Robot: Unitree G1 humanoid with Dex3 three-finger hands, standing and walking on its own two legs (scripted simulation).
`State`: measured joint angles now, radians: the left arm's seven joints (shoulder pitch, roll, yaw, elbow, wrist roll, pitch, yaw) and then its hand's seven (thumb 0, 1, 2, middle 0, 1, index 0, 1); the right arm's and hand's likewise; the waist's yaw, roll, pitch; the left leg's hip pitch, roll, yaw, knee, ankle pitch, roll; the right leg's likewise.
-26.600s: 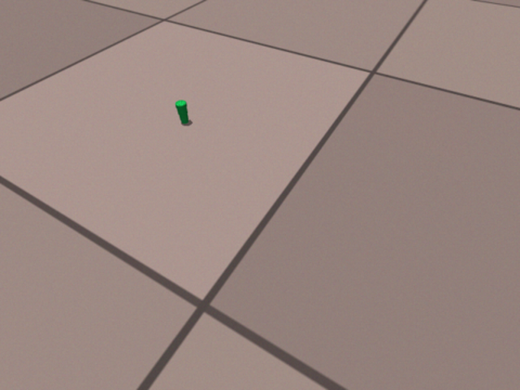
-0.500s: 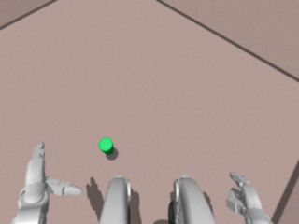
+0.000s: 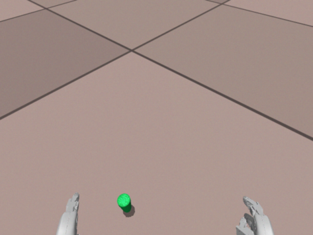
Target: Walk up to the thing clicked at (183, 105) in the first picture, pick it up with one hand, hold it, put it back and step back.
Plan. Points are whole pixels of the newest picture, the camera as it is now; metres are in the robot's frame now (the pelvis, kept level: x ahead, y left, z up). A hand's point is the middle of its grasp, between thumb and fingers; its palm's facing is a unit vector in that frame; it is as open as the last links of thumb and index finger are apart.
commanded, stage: home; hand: left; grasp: from the side
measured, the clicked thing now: (125, 204) +0.41 +0.21 -0.64
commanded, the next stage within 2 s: stand in 1.62 s
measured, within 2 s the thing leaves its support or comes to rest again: neither
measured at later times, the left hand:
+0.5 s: hand out of the picture +0.16 +0.17 -0.05, palm faces +0.12 -0.95 -0.28, open 17.5 cm
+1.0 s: hand out of the picture +0.15 +0.18 -0.05, palm faces +0.12 -0.95 -0.27, open 17.4 cm
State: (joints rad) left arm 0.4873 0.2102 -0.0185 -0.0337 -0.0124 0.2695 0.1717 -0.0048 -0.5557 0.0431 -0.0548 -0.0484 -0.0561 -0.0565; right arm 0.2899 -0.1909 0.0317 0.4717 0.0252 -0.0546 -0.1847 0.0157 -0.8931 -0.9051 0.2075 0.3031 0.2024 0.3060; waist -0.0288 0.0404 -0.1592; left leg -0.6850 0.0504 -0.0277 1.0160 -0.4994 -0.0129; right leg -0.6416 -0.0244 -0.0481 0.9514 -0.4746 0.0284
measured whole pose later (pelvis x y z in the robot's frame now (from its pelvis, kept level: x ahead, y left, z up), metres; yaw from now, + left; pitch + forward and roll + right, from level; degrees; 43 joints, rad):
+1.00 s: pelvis -0.01 -0.01 +0.01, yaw +0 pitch +6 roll -2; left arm 0.46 0.19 0.00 0.03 0.00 0.25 0.13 -0.01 -0.53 0.06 -0.05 -0.05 -0.06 -0.06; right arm 0.27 -0.20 0.02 0.52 0.00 -0.13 -0.17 0.02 -0.90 -0.90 0.21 0.30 0.20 0.31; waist -0.02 0.02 -0.10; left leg -0.61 0.05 -0.03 0.95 -0.45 -0.02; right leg -0.57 -0.02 -0.05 0.90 -0.44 0.02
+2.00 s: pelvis -0.01 -0.01 +0.01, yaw +0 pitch +6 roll -2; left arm 0.46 0.19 0.00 0.03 0.00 0.24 0.13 0.00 -0.02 0.54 -0.18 -0.25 -0.18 -0.26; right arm 0.27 -0.20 0.02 0.53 0.00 -0.14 -0.17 0.02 -0.90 -0.90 0.21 0.30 0.20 0.30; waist -0.01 0.02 -0.10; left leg -0.60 0.05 -0.03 0.95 -0.46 -0.02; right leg -0.57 -0.02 -0.05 0.90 -0.44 0.02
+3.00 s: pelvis -0.02 +0.00 +0.07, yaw +1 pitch -4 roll +0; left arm 0.16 0.33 0.01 1.14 0.03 -0.01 0.01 0.01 0.90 0.90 -0.20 -0.30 -0.20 -0.31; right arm 0.14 -0.31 -0.03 1.13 -0.03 0.01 0.00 0.01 -0.90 -0.90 0.21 0.30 0.20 0.30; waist 0.02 0.01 0.05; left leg -0.14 0.00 0.00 0.38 -0.17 -0.01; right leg -0.13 -0.06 -0.04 0.38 -0.19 0.03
